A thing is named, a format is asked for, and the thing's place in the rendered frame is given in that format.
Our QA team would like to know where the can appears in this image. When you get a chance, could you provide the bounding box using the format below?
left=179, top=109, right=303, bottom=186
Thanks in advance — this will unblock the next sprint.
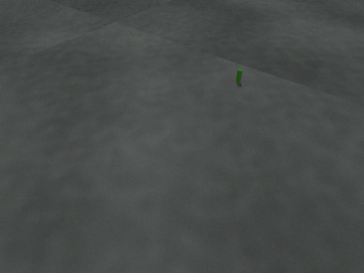
left=236, top=69, right=242, bottom=82

